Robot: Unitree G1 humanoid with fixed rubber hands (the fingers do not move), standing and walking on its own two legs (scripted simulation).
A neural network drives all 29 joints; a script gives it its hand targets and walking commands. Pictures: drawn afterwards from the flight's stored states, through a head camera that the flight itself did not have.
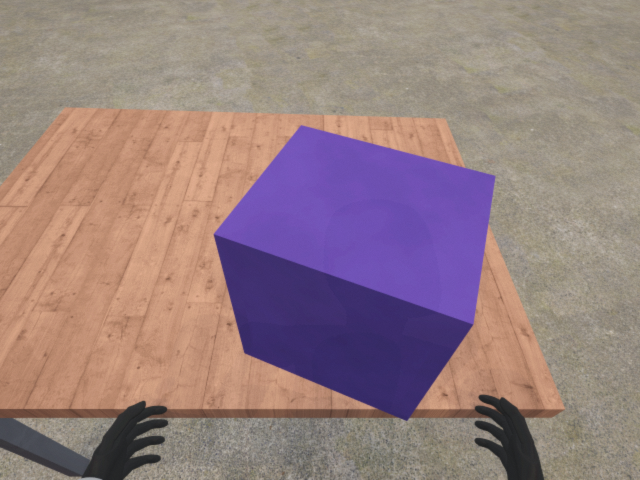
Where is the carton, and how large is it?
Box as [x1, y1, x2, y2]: [214, 125, 495, 420]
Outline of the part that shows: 301,125 214,233 217,249 244,352 407,420 473,323 495,176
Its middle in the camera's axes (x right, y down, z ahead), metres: +0.05 +0.05 +0.54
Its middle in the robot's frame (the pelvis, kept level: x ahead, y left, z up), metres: +0.38 -0.01 +0.03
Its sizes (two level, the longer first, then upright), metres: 0.264 0.223 0.283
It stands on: a table, 0.67 m high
